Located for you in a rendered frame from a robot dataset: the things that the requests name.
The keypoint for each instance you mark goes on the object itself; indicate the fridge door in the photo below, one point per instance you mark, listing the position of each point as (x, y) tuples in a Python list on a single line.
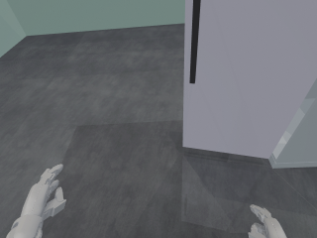
[(256, 62)]

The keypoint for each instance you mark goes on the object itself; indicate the robot left forearm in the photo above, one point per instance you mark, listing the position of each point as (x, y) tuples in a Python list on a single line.
[(27, 226)]

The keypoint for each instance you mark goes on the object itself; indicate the robot right hand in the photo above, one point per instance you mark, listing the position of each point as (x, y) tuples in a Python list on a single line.
[(271, 228)]

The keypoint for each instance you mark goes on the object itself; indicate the robot left hand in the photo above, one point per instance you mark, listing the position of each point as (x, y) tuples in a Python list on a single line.
[(36, 201)]

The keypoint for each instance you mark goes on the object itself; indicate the handle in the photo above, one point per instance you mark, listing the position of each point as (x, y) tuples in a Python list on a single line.
[(194, 39)]

